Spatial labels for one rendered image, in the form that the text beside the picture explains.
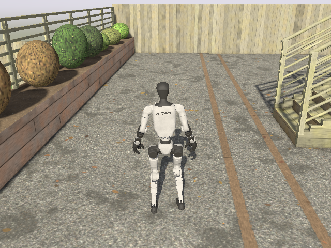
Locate stairs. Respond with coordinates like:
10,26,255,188
274,90,331,145

